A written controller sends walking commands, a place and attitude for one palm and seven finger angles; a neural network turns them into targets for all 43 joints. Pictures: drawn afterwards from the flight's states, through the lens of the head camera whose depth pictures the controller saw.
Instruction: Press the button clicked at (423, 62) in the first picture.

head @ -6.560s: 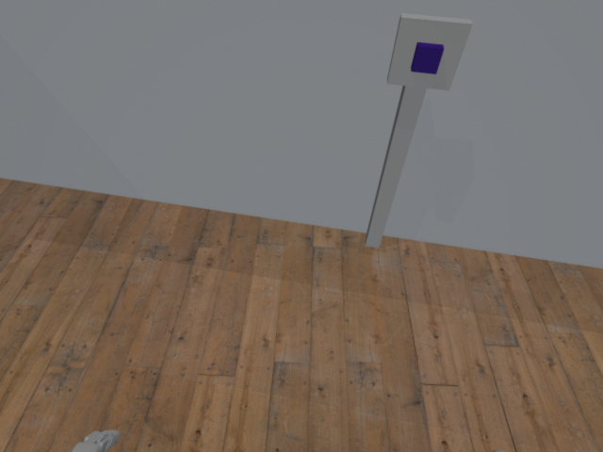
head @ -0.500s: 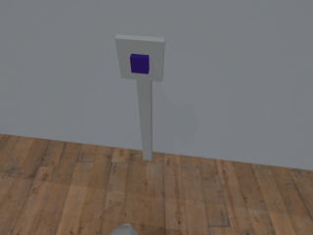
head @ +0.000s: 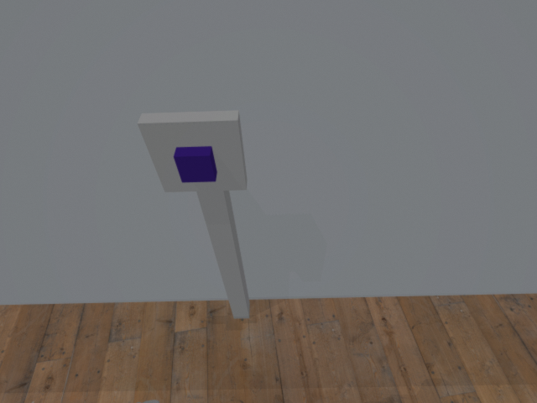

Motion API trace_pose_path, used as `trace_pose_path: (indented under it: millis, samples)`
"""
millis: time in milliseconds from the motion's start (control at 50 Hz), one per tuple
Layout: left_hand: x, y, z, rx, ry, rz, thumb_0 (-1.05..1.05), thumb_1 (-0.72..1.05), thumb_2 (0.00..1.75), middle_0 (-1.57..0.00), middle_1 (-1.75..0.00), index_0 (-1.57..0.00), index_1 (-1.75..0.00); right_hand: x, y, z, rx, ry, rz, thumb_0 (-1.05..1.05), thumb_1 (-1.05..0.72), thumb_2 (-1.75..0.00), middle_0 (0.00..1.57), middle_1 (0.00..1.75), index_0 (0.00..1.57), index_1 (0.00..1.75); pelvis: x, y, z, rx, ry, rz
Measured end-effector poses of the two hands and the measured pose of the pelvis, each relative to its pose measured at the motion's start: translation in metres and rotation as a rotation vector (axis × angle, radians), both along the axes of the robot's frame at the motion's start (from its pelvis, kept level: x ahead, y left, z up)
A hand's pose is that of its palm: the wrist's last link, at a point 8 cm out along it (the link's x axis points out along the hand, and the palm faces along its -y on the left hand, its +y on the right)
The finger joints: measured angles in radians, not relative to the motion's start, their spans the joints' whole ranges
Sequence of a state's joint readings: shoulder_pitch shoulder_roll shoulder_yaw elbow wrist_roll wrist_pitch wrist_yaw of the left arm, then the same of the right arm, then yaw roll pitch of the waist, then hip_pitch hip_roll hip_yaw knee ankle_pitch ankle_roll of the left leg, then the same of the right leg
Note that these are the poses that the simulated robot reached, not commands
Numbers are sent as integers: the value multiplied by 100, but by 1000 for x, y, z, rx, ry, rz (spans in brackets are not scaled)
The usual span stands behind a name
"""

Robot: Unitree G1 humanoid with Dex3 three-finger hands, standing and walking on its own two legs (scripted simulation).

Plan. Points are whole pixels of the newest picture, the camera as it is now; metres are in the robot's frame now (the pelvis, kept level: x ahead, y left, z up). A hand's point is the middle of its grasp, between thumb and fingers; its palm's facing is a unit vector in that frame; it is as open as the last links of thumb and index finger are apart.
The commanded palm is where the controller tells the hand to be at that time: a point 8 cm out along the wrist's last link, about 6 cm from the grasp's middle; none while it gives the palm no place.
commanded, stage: come to a stop and stand still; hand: left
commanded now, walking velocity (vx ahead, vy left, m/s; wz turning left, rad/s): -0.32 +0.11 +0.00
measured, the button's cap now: (196, 163) +0.50 +0.15 +0.08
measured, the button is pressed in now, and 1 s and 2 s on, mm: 0 0 0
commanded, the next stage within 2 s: look again from close up in 1.18 s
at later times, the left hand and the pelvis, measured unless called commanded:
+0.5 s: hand out of the picture +0.00 +0.24 -0.17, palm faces +0.07 -0.97 -0.22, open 7.3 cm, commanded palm none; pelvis -0.03 +0.04 +0.01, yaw +0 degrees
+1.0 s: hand out of the picture -0.07 +0.18 -0.16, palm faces +0.03 -0.99 -0.16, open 7.3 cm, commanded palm none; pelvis -0.06 +0.03 +0.01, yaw +0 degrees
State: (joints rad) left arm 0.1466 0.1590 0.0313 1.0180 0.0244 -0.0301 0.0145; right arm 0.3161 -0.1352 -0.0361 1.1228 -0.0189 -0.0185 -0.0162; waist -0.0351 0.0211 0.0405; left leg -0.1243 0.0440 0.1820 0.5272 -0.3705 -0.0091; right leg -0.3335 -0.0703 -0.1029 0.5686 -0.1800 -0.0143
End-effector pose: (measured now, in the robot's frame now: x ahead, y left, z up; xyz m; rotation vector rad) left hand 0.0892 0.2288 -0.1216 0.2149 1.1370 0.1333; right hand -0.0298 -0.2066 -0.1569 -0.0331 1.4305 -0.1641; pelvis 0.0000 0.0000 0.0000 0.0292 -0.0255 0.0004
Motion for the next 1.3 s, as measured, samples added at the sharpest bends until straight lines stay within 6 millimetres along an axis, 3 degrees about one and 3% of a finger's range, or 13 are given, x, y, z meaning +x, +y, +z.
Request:
trace_pose_path:
  millis: [120,200,300,400,560,740,900,1040,1160,1300]
  samples:
    - [10,-17,-2,-25,23,12,0,91,90,-20,-30,-20,-30,16,-8,3,-14,47,1,0,-91,-90,20,30,20,30,7,-3,4,-13,8,24]
    - [-1,-7,-4,-27,33,51,-1,92,90,-20,-30,-20,-30,34,-12,9,-49,11,34,0,-91,-90,20,30,20,30,-2,5,5,-15,13,27]
    - [-26,23,-17,-30,69,71,-1,92,90,-20,-30,-21,-30,52,-6,17,-105,-91,61,0,-91,-90,20,30,20,30,-14,23,-1,-33,11,23]
    - [-58,49,-21,-36,133,102,0,92,90,-20,-30,-20,-30,48,11,29,-128,-136,81,0,-91,-90,20,30,20,30,-22,38,3,-34,2,13]
    - [-116,57,-11,-19,241,120,0,91,90,-20,-30,-20,-30,41,24,30,-105,-136,87,0,-93,-90,20,30,20,30,-30,45,12,-20,14,0]
    - [-157,27,-7,-35,300,95,0,91,90,-20,-30,-20,-30,9,19,19,-59,-106,49,0,-94,-90,20,30,20,30,-45,39,13,-18,-6,-7]
    - [-162,4,-12,-81,282,88,0,91,90,-20,-30,-20,-30,-45,22,18,-38,5,37,0,-92,-90,20,30,20,30,-55,30,14,-21,-13,-3]
    - [-167,-4,-13,-87,289,91,1,92,90,-20,-30,-20,-30,-82,29,19,-16,88,12,0,-91,-90,20,30,20,30,-58,25,13,-23,-8,0]
    - [-172,-6,-13,-84,300,97,0,91,90,-20,-30,-20,-30,-93,34,19,1,116,1,0,-91,-90,20,30,20,30,-59,23,13,-23,-3,1]
    - [-173,-9,-13,-81,304,98,0,91,90,-20,-30,-20,-30,-82,35,17,7,94,11,0,-91,-90,20,30,20,30,-57,22,12,-30,6,0]
